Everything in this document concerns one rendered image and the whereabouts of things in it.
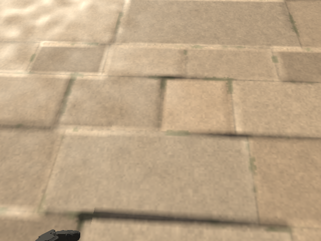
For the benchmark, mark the left robot hand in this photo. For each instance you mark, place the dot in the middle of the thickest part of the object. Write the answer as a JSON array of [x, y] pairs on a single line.
[[63, 235]]

